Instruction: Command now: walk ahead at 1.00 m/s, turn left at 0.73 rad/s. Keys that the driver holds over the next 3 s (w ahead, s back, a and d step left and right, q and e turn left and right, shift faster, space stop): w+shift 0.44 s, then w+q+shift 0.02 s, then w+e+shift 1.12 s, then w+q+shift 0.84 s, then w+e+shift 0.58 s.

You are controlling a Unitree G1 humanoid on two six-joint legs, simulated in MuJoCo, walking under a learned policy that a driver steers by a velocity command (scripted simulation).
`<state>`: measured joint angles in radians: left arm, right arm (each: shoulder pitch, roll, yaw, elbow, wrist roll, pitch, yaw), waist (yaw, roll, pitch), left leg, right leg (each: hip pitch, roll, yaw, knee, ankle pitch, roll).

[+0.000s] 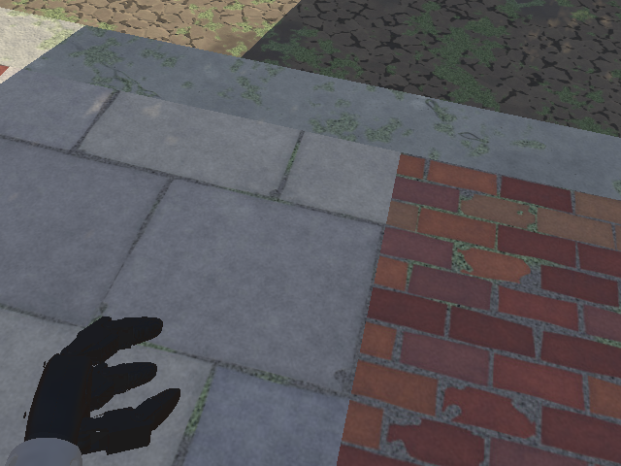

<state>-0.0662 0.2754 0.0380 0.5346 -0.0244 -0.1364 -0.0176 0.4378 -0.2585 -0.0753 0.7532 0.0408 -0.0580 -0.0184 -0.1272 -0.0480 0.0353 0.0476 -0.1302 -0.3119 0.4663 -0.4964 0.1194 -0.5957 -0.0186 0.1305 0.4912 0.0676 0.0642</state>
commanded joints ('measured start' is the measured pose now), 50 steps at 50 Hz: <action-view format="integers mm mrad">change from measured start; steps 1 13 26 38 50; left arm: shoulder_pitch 189 424 562 329 803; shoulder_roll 181 84 143 33 248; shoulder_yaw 91 36 3 13 103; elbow -21 193 270 179 264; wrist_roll -14 7 44 -23 -26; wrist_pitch -18 10 59 109 138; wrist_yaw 8 -13 31 1 -22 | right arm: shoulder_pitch -50 -318 33 -228 -329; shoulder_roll -144 -24 -268 -72 -146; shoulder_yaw -37 51 -45 2 4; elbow -32 -160 -115 13 -41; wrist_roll -31 -20 -19 -67 -42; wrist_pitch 3 -24 -13 -87 -43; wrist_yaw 1 42 35 34 1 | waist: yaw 193 128 -141 158 465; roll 194 -2 -6 91 -104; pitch -124 60 -314 95 -86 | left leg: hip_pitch -140 -856 329 -289 -450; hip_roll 164 256 303 309 132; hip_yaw -80 185 110 397 523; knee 169 637 192 -353 1044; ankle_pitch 782 214 248 471 522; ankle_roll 47 -38 56 -29 -124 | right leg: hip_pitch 444 498 219 -131 792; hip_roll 24 -233 -140 -157 18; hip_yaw -93 232 -129 -20 -129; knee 26 -338 529 651 197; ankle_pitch -68 -343 360 -49 -66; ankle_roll -57 -295 -121 -102 -326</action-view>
